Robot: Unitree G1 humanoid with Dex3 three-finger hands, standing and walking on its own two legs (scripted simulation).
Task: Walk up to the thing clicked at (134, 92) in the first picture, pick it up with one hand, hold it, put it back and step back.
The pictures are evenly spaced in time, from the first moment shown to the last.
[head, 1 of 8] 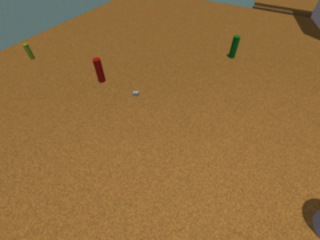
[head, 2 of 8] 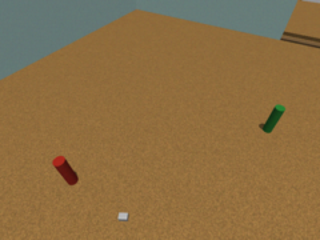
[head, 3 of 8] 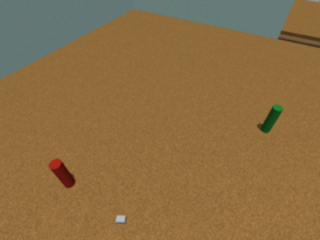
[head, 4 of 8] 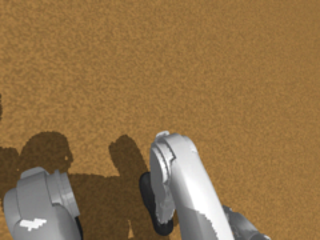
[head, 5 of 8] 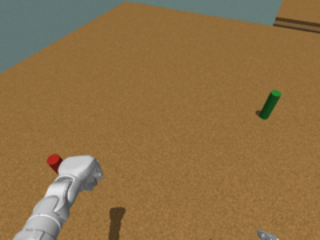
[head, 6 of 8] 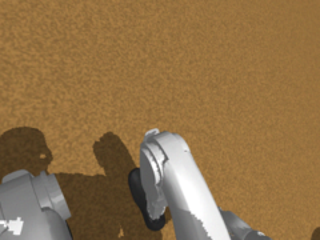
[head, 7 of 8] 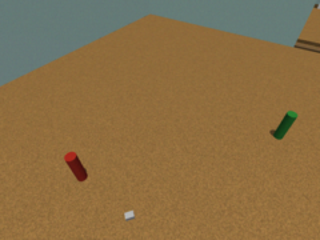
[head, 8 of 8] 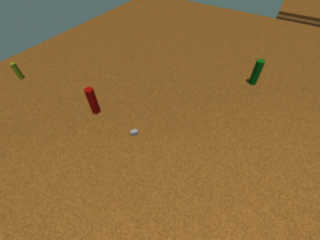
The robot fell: no
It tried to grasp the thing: yes
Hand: left
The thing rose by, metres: 0.69
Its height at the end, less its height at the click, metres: +0.00
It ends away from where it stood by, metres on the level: 0.00
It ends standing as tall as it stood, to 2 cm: yes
